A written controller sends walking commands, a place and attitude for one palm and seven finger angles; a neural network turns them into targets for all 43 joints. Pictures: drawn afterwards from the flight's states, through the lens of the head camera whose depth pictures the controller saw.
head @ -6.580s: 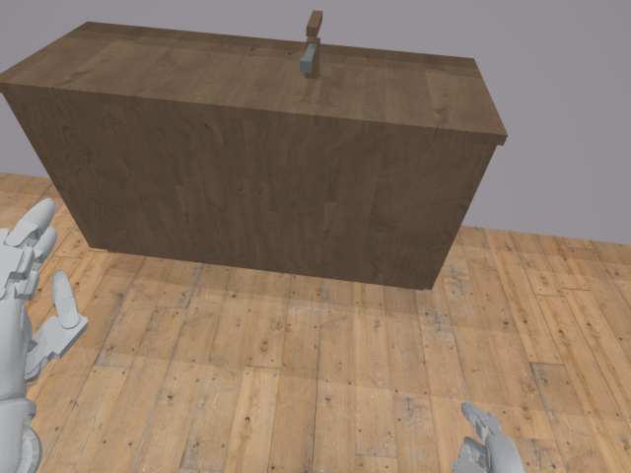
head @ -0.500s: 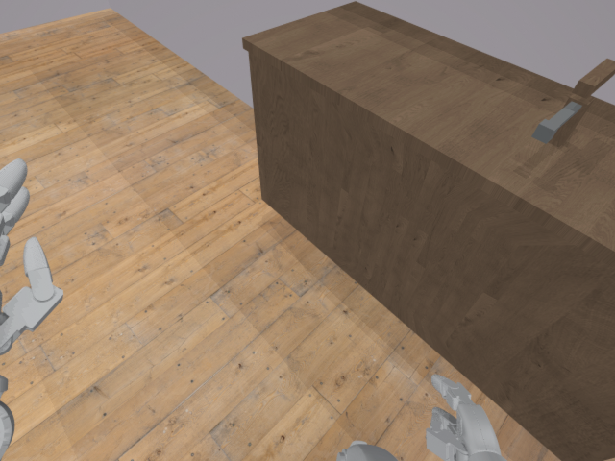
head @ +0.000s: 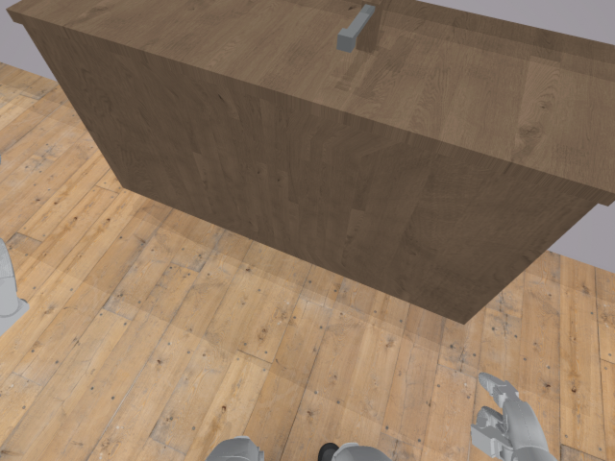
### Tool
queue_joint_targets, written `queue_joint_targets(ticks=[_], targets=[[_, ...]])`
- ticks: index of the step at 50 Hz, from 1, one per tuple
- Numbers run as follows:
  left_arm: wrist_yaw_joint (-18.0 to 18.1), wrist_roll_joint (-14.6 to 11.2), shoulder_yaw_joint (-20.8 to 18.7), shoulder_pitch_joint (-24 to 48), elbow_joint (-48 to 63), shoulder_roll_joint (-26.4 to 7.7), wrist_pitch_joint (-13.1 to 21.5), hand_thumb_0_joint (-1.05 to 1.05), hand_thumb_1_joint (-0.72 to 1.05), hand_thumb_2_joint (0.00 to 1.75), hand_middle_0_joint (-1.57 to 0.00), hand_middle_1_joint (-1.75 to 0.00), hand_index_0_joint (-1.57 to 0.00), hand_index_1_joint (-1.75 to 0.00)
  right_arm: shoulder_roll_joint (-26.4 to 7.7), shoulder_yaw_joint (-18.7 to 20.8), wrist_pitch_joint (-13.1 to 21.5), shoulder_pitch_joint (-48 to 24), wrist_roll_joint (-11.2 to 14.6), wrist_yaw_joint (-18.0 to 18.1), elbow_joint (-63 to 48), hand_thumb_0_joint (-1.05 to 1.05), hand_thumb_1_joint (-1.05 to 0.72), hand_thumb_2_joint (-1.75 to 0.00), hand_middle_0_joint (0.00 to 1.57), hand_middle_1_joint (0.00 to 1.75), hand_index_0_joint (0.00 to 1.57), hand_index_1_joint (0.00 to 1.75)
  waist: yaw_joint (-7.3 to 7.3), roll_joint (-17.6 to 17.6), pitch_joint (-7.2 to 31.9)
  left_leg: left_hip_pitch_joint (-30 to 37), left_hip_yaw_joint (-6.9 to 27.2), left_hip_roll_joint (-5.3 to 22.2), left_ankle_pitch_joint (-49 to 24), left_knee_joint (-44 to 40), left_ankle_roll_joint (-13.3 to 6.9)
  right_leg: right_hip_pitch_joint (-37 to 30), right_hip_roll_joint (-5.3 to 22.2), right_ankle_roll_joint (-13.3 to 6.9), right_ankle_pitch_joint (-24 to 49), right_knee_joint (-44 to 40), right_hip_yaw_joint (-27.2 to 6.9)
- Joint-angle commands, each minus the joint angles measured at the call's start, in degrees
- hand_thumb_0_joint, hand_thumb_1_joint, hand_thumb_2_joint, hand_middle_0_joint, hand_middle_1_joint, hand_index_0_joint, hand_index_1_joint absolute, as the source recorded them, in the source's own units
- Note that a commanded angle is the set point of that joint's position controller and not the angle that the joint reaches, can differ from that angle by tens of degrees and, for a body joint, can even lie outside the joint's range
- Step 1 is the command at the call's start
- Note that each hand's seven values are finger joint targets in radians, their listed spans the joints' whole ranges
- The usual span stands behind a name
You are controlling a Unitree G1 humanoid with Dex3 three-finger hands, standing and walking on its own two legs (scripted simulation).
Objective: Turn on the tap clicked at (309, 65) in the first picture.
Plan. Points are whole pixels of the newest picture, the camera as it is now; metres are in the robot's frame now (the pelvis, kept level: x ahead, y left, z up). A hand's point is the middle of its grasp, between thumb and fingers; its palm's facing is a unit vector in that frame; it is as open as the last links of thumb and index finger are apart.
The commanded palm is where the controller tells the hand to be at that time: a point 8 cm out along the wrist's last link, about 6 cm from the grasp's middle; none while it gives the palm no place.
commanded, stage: turn to face it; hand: left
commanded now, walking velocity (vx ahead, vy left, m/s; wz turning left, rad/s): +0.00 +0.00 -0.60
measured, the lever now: (346, 40) +0.78 -0.04 +0.09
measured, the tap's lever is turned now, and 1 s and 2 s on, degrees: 0 0 0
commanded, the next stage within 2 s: take the last steps up to it in 1.10 s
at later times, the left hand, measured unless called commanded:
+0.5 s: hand (229, 308) +0.23 +0.08 +0.17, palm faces +0.07 -0.85 -0.52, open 7.4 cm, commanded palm +0.17 +0.16 +0.18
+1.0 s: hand (261, 350) +0.20 +0.05 +0.18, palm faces -0.08 -0.90 -0.42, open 7.4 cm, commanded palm +0.17 +0.10 +0.18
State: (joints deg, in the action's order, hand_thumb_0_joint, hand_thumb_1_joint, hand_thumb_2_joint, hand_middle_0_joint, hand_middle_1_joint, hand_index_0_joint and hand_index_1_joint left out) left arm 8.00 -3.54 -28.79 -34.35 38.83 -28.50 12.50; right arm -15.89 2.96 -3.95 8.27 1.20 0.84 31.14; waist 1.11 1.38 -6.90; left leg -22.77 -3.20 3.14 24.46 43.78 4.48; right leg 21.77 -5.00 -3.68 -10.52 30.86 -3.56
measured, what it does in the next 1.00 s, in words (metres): walks backwards, turning right: left foot, then right foot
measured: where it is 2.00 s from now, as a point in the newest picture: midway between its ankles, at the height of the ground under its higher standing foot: outside the picture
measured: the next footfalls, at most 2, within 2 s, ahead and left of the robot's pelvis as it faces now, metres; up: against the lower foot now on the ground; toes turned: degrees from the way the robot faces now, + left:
left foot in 0.06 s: +0.04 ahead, +0.14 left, +0.00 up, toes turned +2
right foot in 0.38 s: -0.03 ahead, -0.16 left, +0.00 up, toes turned -21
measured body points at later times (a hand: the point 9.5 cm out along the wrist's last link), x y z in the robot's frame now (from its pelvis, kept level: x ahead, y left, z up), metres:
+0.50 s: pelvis -0.07 -0.06 -0.01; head -0.01 -0.11 +0.43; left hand +0.22 +0.13 +0.20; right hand +0.03 -0.31 -0.13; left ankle -0.04 +0.11 -0.67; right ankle -0.07 -0.14 -0.73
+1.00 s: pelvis -0.12 -0.05 +0.00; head -0.09 -0.05 +0.45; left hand +0.19 +0.10 +0.20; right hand -0.07 -0.33 -0.08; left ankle -0.05 +0.08 -0.73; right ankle -0.13 -0.13 -0.68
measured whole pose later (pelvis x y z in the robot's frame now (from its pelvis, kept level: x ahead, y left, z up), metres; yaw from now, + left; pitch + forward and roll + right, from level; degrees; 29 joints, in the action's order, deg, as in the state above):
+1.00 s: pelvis -0.12 -0.05 +0.00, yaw -33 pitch +0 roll +1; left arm 7.8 -1.6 -21.7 -25.9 30.0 -22.6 10.6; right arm -9.8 -0.6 -1.2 10.5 0.5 1.5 29.6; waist -2.5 2.4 -2.4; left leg -12.5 -5.7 4.5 17.4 30.8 2.2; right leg 29.7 -4.5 1.1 -22.5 55.9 -1.2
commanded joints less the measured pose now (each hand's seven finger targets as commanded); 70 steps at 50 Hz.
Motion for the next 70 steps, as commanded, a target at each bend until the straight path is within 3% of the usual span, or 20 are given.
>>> queue_joint_targets(ticks=[1,2,4,6,11,17,19,20,23,27,40,43,46,51,56,58,59,60,64,70], targets=[[1.4,0.0,-2.1,2.2,3.6,-3.0,-0.4,0.00,0.90,0.90,-0.20,-0.30,-0.20,-0.30,-3.2,0.3,1.8,-1.3,0.5,0.3,-8.9,0.00,-0.90,-0.90,0.20,0.30,0.20,0.30,-1.25,3.5,15.7,11.6,1.1,1.1,-5.5,-13.4,-1.5,-5.0,14.5,-2.7,9.7,-6.2,-16.4],[1.3,0.4,-1.2,4.0,4.5,-3.1,-0.2,0.00,0.90,0.90,-0.20,-0.30,-0.20,-0.30,-3.4,0.2,1.9,-0.7,0.4,0.6,-9.0,0.00,-0.90,-0.90,0.20,0.30,0.20,0.30,-0.84,1.3,15.0,16.6,2.0,3.0,-7.4,-18.4,-2.8,0.1,12.3,-1.0,3.9,-3.7,-15.6],[1.0,1.4,0.1,7.2,6.0,-2.8,0.5,0.00,0.90,0.90,-0.20,-0.30,-0.20,-0.30,-4.8,0.6,2.4,-1.6,-0.1,1.4,-10.3,0.00,-0.90,-0.90,0.20,0.30,0.20,0.30,-1.88,-14.4,11.4,19.3,15.4,19.2,-15.7,-26.0,-10.4,12.3,2.6,4.2,-17.9,15.4,-5.0],[1.2,3.1,-1.1,12.7,7.2,-6.3,1.3,0.00,0.90,0.90,-0.20,-0.30,-0.20,-0.30,-2.2,-0.4,4.4,-3.3,-0.8,1.4,-9.3,0.00,-0.90,-0.90,0.20,0.30,0.20,0.30,-2.79,-18.0,8.5,7.9,14.3,24.0,-14.1,-28.5,-13.5,10.6,4.8,5.8,-18.1,38.2,0.3],[1.0,2.7,5.9,20.8,8.9,-1.2,0.9,0.00,0.90,0.90,-0.20,-0.30,-0.20,-0.30,-3.3,0.0,7.1,-1.1,0.2,-0.1,-8.9,0.00,-0.90,-0.90,0.20,0.30,0.20,0.30,-2.47,-18.1,4.4,6.7,-3.5,17.9,-16.0,-25.4,-8.6,5.4,7.0,7.4,-14.4,25.4,7.6],[0.8,1.8,3.4,14.9,1.8,-0.8,0.5,0.00,0.90,0.90,-0.20,-0.30,-0.20,-0.30,-3.3,0.0,8.6,1.7,-0.1,-1.1,-9.0,0.00,-0.90,-0.90,0.20,0.30,0.20,0.30,-2.15,-15.1,9.7,9.4,-6.0,16.9,-21.5,-13.1,-5.0,-8.2,4.3,7.1,-8.6,1.6,13.0],[0.8,2.0,1.2,14.2,1.7,-3.5,0.8,0.00,0.90,0.90,-0.20,-0.30,-0.20,-0.30,-1.9,0.0,8.4,2.8,0.3,-1.4,-8.7,0.00,-0.90,-0.90,0.20,0.30,0.20,0.30,-1.70,-1.0,13.1,5.2,-8.6,10.7,-11.7,2.8,-1.6,-15.5,12.2,2.5,10.8,-7.5,1.7],[1.5,1.7,-2.2,12.4,1.4,-7.3,1.0,0.00,0.90,0.90,-0.20,-0.30,-0.20,-0.30,-0.2,-1.0,8.0,-0.3,0.0,-1.0,-10.3,0.00,-0.90,-0.90,0.20,0.30,0.20,0.30,-3.14,14.5,13.5,-9.4,-6.9,3.3,11.3,14.7,0.6,-21.4,22.2,-3.7,35.3,-7.5,-16.8],[1.4,-0.2,-4.7,5.0,3.4,-7.4,0.4,0.00,0.90,0.90,-0.20,-0.30,-0.20,-0.30,-0.1,-1.0,5.7,-2.8,0.4,-0.7,-10.0,0.00,-0.90,-0.90,0.20,0.30,0.20,0.30,-2.49,10.4,15.9,-15.1,4.7,4.5,5.9,28.6,0.8,-23.1,23.0,-6.8,37.6,-4.9,-17.6],[2.0,-0.8,-6.2,0.2,6.5,-6.2,2.2,0.00,0.90,0.90,-0.20,-0.30,-0.20,-0.30,0.5,-1.6,2.8,-5.0,-0.3,-0.2,-8.4,0.00,-0.90,-0.90,0.20,0.30,0.20,0.30,-2.18,2.7,19.2,-13.4,2.8,3.1,0.3,21.8,1.5,-25.2,19.4,-5.7,35.7,-5.2,-10.0],[1.9,0.4,-0.4,5.8,3.0,-3.8,0.4,0.00,0.90,0.90,-0.20,-0.30,-0.20,-0.30,-3.0,0.0,2.5,-2.2,0.0,0.5,-9.1,0.00,-0.90,-0.90,0.20,0.30,0.20,0.30,-2.86,4.5,14.6,7.3,1.6,-0.9,-1.0,-8.7,-2.0,-7.1,15.7,-4.6,2.7,-12.8,-20.0],[1.4,1.0,0.7,9.6,5.0,-3.7,1.2,0.00,0.90,0.90,-0.20,-0.30,-0.20,-0.30,-3.5,0.0,2.8,-1.0,-0.4,1.0,-9.4,0.00,-0.90,-0.90,0.20,0.30,0.20,0.30,-1.70,-2.1,12.9,18.0,5.2,4.7,-3.8,-22.9,-5.4,2.8,10.0,0.1,-5.6,-6.3,-16.0],[1.2,2.3,-0.7,12.8,6.0,-6.2,2.6,0.00,0.90,0.90,-0.20,-0.30,-0.20,-0.30,-2.4,0.0,5.0,-1.8,-0.4,1.6,-10.1,0.00,-0.90,-0.90,0.20,0.30,0.20,0.30,-3.17,-18.0,10.5,14.0,15.6,23.0,-18.9,-28.8,-14.3,10.4,2.3,5.4,-17.0,29.0,0.4],[0.5,2.3,6.2,18.1,6.7,0.2,1.4,0.00,0.90,0.90,-0.20,-0.30,-0.20,-0.30,-2.8,-0.1,7.9,-0.3,0.2,0.3,-8.4,0.00,-0.90,-0.90,0.20,0.30,0.20,0.30,-2.18,-16.4,5.4,7.9,-2.9,15.9,-23.8,-24.0,-9.4,5.0,5.7,6.8,-13.7,22.1,7.0],[1.0,2.7,4.7,16.8,-0.3,-0.9,0.3,0.00,0.90,0.90,-0.20,-0.30,-0.20,-0.30,-3.4,-0.2,10.0,0.7,-0.1,0.2,-7.2,0.00,-0.90,-0.90,0.20,0.30,0.20,0.30,-1.71,-13.3,8.1,8.4,-2.7,14.6,-23.9,-14.7,-6.2,-8.3,3.6,6.6,-6.2,0.3,12.1],[1.1,2.9,2.4,16.8,0.0,-3.1,1.0,0.00,0.90,0.90,-0.20,-0.30,-0.20,-0.30,-1.9,-0.3,10.0,1.3,0.1,0.0,-6.9,0.00,-0.90,-0.90,0.20,0.30,0.20,0.30,-1.23,-2.8,11.2,5.3,-4.9,9.7,-14.1,-2.1,-3.5,-14.0,10.8,3.3,8.5,-7.1,3.8],[1.5,2.9,0.2,15.4,0.0,-5.9,1.4,0.00,0.90,0.90,-0.20,-0.30,-0.20,-0.30,-0.1,-0.9,9.8,0.1,0.0,0.2,-7.8,0.00,-0.90,-0.90,0.20,0.30,0.20,0.30,-1.59,10.4,12.5,-4.7,-5.5,2.8,3.5,8.8,-1.1,-18.5,20.8,-2.3,25.9,-8.3,-12.2],[2.0,2.1,-2.9,14.2,0.3,-7.7,1.8,0.00,0.90,0.90,-0.20,-0.30,-0.20,-0.30,0.3,-1.5,9.8,-2.6,-0.4,0.6,-7.5,0.00,-0.90,-0.90,0.20,0.30,0.20,0.30,-2.86,13.7,13.5,-7.9,-0.6,1.3,11.0,18.1,-1.1,-17.6,25.7,-5.6,35.3,-9.5,-15.3],[2.4,1.1,-5.2,0.2,4.7,-6.5,2.4,0.00,0.90,0.90,-0.20,-0.30,-0.20,-0.30,0.5,-1.9,7.3,-4.0,-0.5,0.5,-5.8,0.00,-0.90,-0.90,0.20,0.30,0.20,0.30,-1.28,2.6,19.1,-11.3,4.2,1.8,0.0,21.5,-1.9,-22.9,21.9,-6.2,24.2,-7.9,-10.8],[3.2,1.4,-4.8,-1.2,6.0,-5.5,4.0,0.00,0.90,0.90,-0.20,-0.30,-0.20,-0.30,-1.6,0.3,7.6,-1.8,-0.7,1.5,-5.4,0.00,-0.90,-0.90,0.20,0.30,0.20,0.30,-1.37,4.6,17.2,-4.2,0.0,1.1,0.2,1.5,-3.7,-18.2,23.0,-6.9,1.3,-14.4,-10.5]])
